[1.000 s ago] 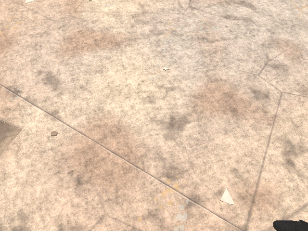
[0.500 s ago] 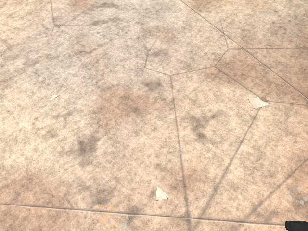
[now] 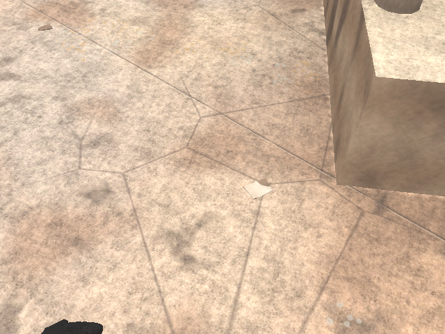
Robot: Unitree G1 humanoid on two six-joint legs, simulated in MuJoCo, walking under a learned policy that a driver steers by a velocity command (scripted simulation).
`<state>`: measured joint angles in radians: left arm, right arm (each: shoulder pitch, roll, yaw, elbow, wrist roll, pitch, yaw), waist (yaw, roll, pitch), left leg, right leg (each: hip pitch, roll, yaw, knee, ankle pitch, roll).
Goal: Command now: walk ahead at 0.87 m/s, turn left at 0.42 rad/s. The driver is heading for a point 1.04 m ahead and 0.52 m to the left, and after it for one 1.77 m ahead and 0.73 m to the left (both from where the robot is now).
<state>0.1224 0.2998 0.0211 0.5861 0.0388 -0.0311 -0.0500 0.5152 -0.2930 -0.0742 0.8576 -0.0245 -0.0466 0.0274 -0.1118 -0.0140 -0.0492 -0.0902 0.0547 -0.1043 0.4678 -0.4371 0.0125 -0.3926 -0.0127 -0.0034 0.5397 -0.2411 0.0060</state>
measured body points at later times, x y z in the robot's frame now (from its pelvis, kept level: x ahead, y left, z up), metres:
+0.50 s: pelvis +0.37 +0.06 -0.03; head +0.40 +0.07 +0.41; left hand +0.28 +0.31 -0.16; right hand +0.63 -0.13 -0.13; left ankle +0.43 +0.09 -0.73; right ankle +0.18 -0.15 -0.59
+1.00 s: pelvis +0.79 +0.26 +0.00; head +0.81 +0.28 +0.45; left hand +0.63 +0.52 -0.10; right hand +1.11 +0.16 -0.10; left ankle +0.66 +0.23 -0.62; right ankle +0.90 +0.18 -0.73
